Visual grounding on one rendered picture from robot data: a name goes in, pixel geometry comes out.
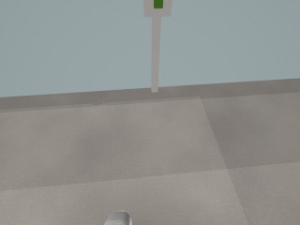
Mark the robot left thigh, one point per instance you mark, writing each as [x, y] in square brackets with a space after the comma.
[119, 218]

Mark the panel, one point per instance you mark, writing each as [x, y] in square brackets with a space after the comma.
[156, 14]

